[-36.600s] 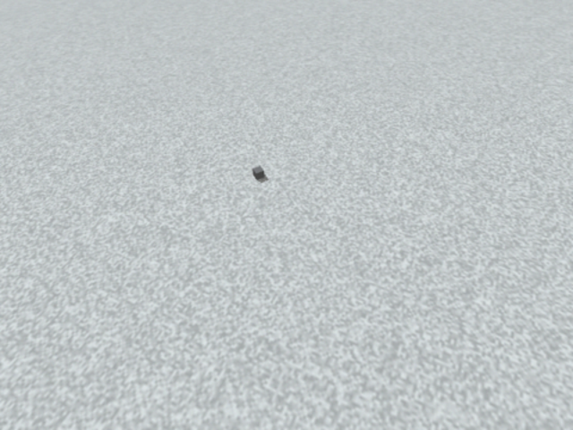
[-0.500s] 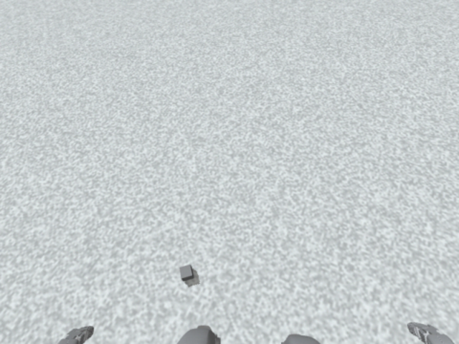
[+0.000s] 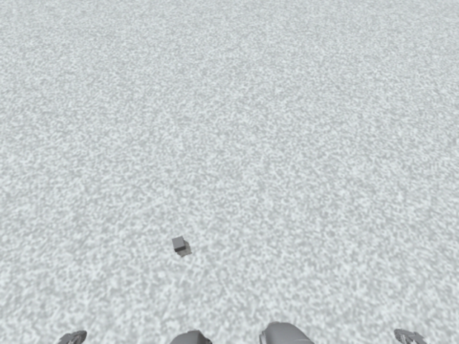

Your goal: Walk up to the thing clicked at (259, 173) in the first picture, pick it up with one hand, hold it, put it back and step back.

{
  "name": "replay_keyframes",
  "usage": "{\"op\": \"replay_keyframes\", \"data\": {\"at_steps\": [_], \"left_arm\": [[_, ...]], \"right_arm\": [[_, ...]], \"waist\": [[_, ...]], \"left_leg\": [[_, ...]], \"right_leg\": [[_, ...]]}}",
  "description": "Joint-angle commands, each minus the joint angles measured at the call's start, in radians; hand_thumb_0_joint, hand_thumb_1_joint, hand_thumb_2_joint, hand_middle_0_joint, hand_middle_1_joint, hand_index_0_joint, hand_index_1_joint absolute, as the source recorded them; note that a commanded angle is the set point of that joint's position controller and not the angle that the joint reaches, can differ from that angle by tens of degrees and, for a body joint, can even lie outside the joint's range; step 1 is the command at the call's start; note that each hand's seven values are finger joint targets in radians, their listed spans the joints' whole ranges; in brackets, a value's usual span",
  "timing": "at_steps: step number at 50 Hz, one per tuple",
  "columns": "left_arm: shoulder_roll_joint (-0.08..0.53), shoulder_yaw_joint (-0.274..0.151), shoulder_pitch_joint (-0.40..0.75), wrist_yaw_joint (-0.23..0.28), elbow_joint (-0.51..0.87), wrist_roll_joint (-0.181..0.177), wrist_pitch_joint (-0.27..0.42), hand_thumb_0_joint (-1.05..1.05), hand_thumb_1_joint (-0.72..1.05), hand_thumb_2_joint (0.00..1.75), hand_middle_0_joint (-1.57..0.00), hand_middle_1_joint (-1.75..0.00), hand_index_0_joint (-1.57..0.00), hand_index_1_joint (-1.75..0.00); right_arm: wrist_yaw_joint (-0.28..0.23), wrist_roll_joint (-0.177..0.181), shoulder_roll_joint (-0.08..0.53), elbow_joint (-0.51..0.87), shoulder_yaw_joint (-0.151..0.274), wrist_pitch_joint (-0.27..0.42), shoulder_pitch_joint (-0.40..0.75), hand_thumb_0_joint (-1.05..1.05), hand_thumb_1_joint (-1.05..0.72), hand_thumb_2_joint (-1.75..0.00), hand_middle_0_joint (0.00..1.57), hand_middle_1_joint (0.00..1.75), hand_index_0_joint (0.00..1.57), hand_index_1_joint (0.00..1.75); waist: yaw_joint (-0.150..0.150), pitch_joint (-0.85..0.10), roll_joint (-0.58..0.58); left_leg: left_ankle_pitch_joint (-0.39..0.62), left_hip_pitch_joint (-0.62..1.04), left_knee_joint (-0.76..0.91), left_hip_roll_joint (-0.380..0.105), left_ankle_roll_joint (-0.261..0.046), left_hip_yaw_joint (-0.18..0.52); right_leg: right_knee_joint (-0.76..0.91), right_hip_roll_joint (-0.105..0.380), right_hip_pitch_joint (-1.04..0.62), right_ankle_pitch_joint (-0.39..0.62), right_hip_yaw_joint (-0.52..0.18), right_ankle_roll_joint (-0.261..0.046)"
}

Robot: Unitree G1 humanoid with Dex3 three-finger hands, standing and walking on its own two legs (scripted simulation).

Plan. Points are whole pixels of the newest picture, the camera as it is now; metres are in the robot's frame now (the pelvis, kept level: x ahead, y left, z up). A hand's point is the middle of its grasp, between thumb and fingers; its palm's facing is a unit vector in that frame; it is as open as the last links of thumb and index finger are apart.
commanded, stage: step back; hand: left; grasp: from above
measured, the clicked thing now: (178, 244) +0.53 +0.22 -0.74
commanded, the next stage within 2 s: none
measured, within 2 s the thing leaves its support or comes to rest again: neither
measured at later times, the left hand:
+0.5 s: hand out of the picture -0.02 +0.27 -0.15, palm faces +0.02 -0.92 -0.38, open 7.4 cm
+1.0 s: hand out of the picture -0.25 +0.22 -0.13, palm faces -0.04 -0.91 -0.42, open 7.4 cm
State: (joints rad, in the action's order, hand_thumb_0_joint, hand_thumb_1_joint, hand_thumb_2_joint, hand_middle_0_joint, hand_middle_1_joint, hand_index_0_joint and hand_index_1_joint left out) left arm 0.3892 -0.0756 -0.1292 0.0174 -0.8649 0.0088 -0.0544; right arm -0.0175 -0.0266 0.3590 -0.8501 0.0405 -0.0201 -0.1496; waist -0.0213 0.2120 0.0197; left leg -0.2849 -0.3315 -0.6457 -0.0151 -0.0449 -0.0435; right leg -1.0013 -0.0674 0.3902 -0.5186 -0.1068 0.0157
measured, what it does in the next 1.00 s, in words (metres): walks backwards: right foot, then left foot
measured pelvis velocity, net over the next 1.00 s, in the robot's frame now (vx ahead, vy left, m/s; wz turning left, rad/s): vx -0.32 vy -0.04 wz -0.05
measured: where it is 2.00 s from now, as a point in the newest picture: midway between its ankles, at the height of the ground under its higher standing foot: outside the picture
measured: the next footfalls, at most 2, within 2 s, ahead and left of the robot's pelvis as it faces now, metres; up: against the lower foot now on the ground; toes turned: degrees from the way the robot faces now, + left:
right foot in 0.08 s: +0.01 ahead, -0.13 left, +0.00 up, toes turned +1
left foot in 0.42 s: -0.09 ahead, +0.11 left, +0.00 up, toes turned -1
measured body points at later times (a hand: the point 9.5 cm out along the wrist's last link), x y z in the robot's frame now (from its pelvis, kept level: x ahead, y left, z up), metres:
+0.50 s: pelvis -0.15 +0.00 -0.01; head -0.09 +0.02 +0.44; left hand -0.02 +0.32 -0.12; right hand -0.06 -0.31 -0.12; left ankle -0.13 +0.11 -0.73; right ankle -0.06 -0.13 -0.70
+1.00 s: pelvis -0.32 -0.04 +0.00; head -0.28 -0.07 +0.45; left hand -0.25 +0.27 -0.10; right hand -0.23 -0.37 -0.12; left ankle -0.27 +0.11 -0.65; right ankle -0.31 -0.16 -0.72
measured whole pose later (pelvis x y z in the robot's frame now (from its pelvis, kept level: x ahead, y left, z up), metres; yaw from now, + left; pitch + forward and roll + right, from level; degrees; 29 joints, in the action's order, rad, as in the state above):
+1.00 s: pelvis -0.32 -0.04 +0.00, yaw -3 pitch -2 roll +2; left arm 0.34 -0.08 -0.24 -0.01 -0.87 0.04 -0.06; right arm -0.02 0.00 0.42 -0.85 0.05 -0.05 -0.17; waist 0.02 0.13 -0.02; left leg -0.44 -0.55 -1.13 0.11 0.01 0.14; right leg -0.66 0.03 0.29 -0.33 -0.03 -0.01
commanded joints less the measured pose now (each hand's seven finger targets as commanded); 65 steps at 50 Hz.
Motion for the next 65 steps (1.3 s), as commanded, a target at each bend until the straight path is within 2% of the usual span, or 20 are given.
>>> {"op": "replay_keyframes", "data": {"at_steps": [1, 4, 6, 7, 11, 17, 20, 21, 23, 27, 36, 41, 43, 44, 47, 55, 58, 59, 61, 65], "left_arm": [[0.163, -0.053, -0.069, 0.005, 0.072, 0.008, 0.039, 0.00, 0.90, 0.90, -0.20, -0.30, -0.20, -0.30], [0.185, -0.062, -0.150, 0.005, 0.041, 0.027, 0.053, 0.00, 0.90, 0.90, -0.20, -0.30, -0.20, -0.30], [0.355, -0.096, -0.072, 0.000, 0.088, 0.026, 0.055, 0.00, 0.90, 0.90, -0.20, -0.30, -0.20, -0.30], [0.328, -0.094, -0.022, 0.002, 0.120, 0.031, 0.063, 0.00, 0.90, 0.90, -0.20, -0.30, -0.20, -0.30], [0.220, -0.071, 0.045, 0.015, 0.155, 0.024, 0.054, 0.00, 0.90, 0.90, -0.20, -0.30, -0.20, -0.30], [0.219, -0.064, -0.043, 0.017, 0.162, 0.028, 0.034, 0.00, 0.90, 0.90, -0.20, -0.30, -0.20, -0.30], [0.235, -0.057, 0.011, 0.008, 0.184, 0.011, 0.020, 0.00, 0.90, 0.90, -0.20, -0.30, -0.20, -0.30], [0.197, -0.044, -0.004, 0.006, 0.189, 0.009, 0.013, 0.00, 0.90, 0.90, -0.20, -0.30, -0.20, -0.30], [0.207, -0.064, 0.070, 0.023, 0.193, 0.011, 0.015, 0.00, 0.90, 0.90, -0.20, -0.30, -0.20, -0.30], [0.197, -0.068, -0.066, 0.018, 0.113, -0.003, 0.009, 0.00, 0.90, 0.90, -0.20, -0.30, -0.20, -0.30], [0.166, -0.055, -0.079, -0.004, 0.114, 0.010, 0.019, 0.00, 0.90, 0.90, -0.20, -0.30, -0.20, -0.30], [0.183, -0.072, -0.270, -0.016, 0.004, 0.022, 0.025, 0.00, 0.90, 0.90, -0.20, -0.30, -0.20, -0.30], [0.367, -0.113, -0.175, -0.018, 0.066, 0.040, 0.022, 0.00, 0.90, 0.90, -0.20, -0.30, -0.20, -0.30], [0.391, -0.113, -0.079, -0.009, 0.111, 0.043, 0.029, 0.00, 0.90, 0.90, -0.20, -0.30, -0.20, -0.30], [0.249, -0.078, 0.088, 0.004, 0.141, 0.040, 0.040, 0.00, 0.90, 0.90, -0.20, -0.30, -0.20, -0.30], [0.239, -0.069, -0.062, 0.022, 0.140, 0.030, 0.024, 0.00, 0.90, 0.90, -0.20, -0.30, -0.20, -0.30], [0.230, -0.052, -0.002, 0.017, 0.159, 0.013, 0.006, 0.00, 0.90, 0.90, -0.20, -0.30, -0.20, -0.30], [0.196, -0.038, -0.026, 0.013, 0.162, 0.013, 0.006, 0.00, 0.90, 0.90, -0.20, -0.30, -0.20, -0.30], [0.211, -0.056, 0.071, 0.025, 0.170, 0.009, 0.009, 0.00, 0.90, 0.90, -0.20, -0.30, -0.20, -0.30], [0.195, -0.055, -0.030, 0.013, 0.094, -0.005, 0.006, 0.00, 0.90, 0.90, -0.20, -0.30, -0.20, -0.30]], "right_arm": [[-0.014, 0.005, 0.273, 0.079, 0.076, 0.004, -0.008, 0.00, -0.90, -0.90, 0.20, 0.30, 0.20, 0.30], [-0.006, 0.024, 0.251, 0.084, 0.065, -0.010, 0.025, 0.00, -0.90, -0.90, 0.20, 0.30, 0.20, 0.30], [-0.015, 0.031, 0.210, 0.095, 0.063, -0.020, 0.071, 0.00, -0.90, -0.90, 0.20, 0.30, 0.20, 0.30], [-0.017, 0.025, 0.236, 0.076, 0.073, -0.025, 0.039, 0.00, -0.90, -0.90, 0.20, 0.30, 0.20, 0.30], [-0.016, 0.039, 0.226, 0.033, 0.055, -0.006, -0.059, 0.00, -0.90, -0.90, 0.20, 0.30, 0.20, 0.30], [-0.010, 0.018, 0.206, 0.058, 0.051, 0.002, -0.044, 0.00, -0.90, -0.90, 0.20, 0.30, 0.20, 0.30], [-0.002, 0.008, 0.212, 0.016, 0.063, 0.013, -0.151, 0.00, -0.90, -0.90, 0.20, 0.30, 0.20, 0.30], [-0.001, -0.010, 0.247, 0.024, 0.076, 0.017, -0.141, 0.00, -0.90, -0.90, 0.20, 0.30, 0.20, 0.30], [0.010, -0.015, 0.418, 0.061, 0.111, 0.016, -0.072, 0.00, -0.90, -0.90, 0.20, 0.30, 0.20, 0.30], [-0.009, -0.014, 0.283, 0.079, 0.075, 0.027, 0.064, 0.00, -0.90, -0.90, 0.20, 0.30, 0.20, 0.30], [-0.014, -0.008, 0.284, 0.090, 0.089, 0.014, -0.037, 0.00, -0.90, -0.90, 0.20, 0.30, 0.20, 0.30], [-0.005, 0.005, 0.291, 0.109, 0.081, -0.022, 0.034, 0.00, -0.90, -0.90, 0.20, 0.30, 0.20, 0.30], [-0.017, 0.020, 0.204, 0.138, 0.068, -0.018, 0.089, 0.00, -0.90, -0.90, 0.20, 0.30, 0.20, 0.30], [-0.022, 0.016, 0.254, 0.133, 0.086, -0.025, 0.091, 0.00, -0.90, -0.90, 0.20, 0.30, 0.20, 0.30], [-0.019, 0.030, 0.228, 0.060, 0.068, -0.014, -0.054, 0.00, -0.90, -0.90, 0.20, 0.30, 0.20, 0.30], [-0.015, 0.006, 0.193, 0.070, 0.050, 0.004, -0.058, 0.00, -0.90, -0.90, 0.20, 0.30, 0.20, 0.30], [-0.010, 0.004, 0.214, 0.013, 0.069, 0.004, -0.166, 0.00, -0.90, -0.90, 0.20, 0.30, 0.20, 0.30], [-0.010, -0.006, 0.256, 0.017, 0.082, 0.004, -0.148, 0.00, -0.90, -0.90, 0.20, 0.30, 0.20, 0.30], [0.002, -0.006, 0.412, 0.062, 0.105, 0.001, -0.070, 0.00, -0.90, -0.90, 0.20, 0.30, 0.20, 0.30], [-0.017, -0.016, 0.286, 0.064, 0.069, 0.015, 0.028, 0.00, -0.90, -0.90, 0.20, 0.30, 0.20, 0.30]], "waist": [[0.003, -0.295, -0.168], [0.048, -0.305, -0.100], [0.077, -0.206, 0.274], [0.049, -0.167, 0.199], [0.014, -0.199, 0.119], [0.073, -0.255, 0.189], [0.004, -0.285, 0.155], [0.008, -0.276, 0.057], [-0.046, -0.221, -0.246], [0.069, -0.188, -0.127], [-0.014, -0.275, -0.204], [0.061, -0.295, -0.188], [0.112, -0.169, 0.277], [0.085, -0.086, 0.245], [-0.027, -0.115, 0.113], [0.076, -0.249, 0.201], [0.020, -0.292, 0.129], [0.031, -0.299, 0.028], [-0.027, -0.262, -0.240], [0.060, -0.223, -0.093]], "left_leg": [[0.445, 0.239, 0.088, -0.236, -0.182, 0.252], [0.225, 0.019, -0.004, -0.175, -0.077, 0.192], [-0.349, -0.142, -0.421, 0.104, 0.032, 0.109], [-0.353, -0.122, -0.560, 0.087, 0.042, 0.217], [-0.216, -0.128, -0.567, 0.131, 0.062, 0.200], [-0.232, -0.088, -0.123, 0.071, 0.059, 0.087], [0.024, 0.106, 0.183, 0.053, 0.027, 0.047], [0.037, 0.156, 0.245, -0.041, -0.007, 0.205], [0.175, -0.001, 0.362, -0.394, -0.251, 0.652], [0.298, 0.041, 0.275, -0.240, -0.160, 0.332], [0.308, 0.262, 0.200, -0.256, -0.211, 0.288], [0.019, -0.036, 0.134, -0.168, -0.079, 0.222], [-0.298, -0.224, -0.297, 0.121, 0.048, 0.118], [-0.297, -0.163, -0.498, 0.074, 0.066, 0.241], [-0.156, -0.144, -0.597, 0.140, 0.054, 0.215], [-0.235, -0.100, -0.111, 0.052, 0.059, 0.076], [0.042, 0.104, 0.222, 0.043, 0.024, 0.040], [0.116, 0.178, 0.245, -0.073, -0.023, 0.212], [0.333, -0.004, 0.302, -0.389, -0.275, 0.587], [0.327, 0.000, 0.215, -0.228, -0.175, 0.290]], "right_leg": [[0.297, 0.040, -0.043, 0.083, 0.065, -0.015], [0.563, 0.084, -0.281, 0.360, 0.020, -0.069], [0.680, 0.465, -0.076, 0.474, -0.485, -0.339], [0.674, 0.476, -0.024, 0.518, -0.484, -0.350], [0.550, 0.288, -0.120, 0.650, -0.147, -0.240], [0.495, 0.294, -0.302, 0.672, -0.140, -0.228], [0.424, 0.265, -0.182, 0.539, -0.109, -0.161], [0.352, 0.210, -0.058, 0.387, -0.089, -0.108], [-0.071, -0.031, 0.076, -0.148, -0.047, -0.029], [-0.307, -0.052, 0.118, 0.038, -0.111, -0.037], [0.092, 0.028, 0.047, -0.009, 0.008, 0.019], [0.557, 0.049, -0.289, 0.187, 0.101, -0.049], [0.762, 0.436, 0.003, -0.033, -0.453, -0.254], [0.816, 0.528, 0.190, -0.034, -0.537, -0.324], [0.618, 0.302, 0.079, 0.350, -0.117, -0.201], [0.469, 0.339, -0.306, 0.695, -0.118, -0.211], [0.382, 0.303, -0.199, 0.579, -0.081, -0.147], [0.312, 0.244, -0.072, 0.445, -0.047, -0.096], [-0.081, 0.030, 0.021, -0.141, 0.051, -0.020], [-0.237, -0.009, 0.030, 0.014, -0.052, -0.045]]}}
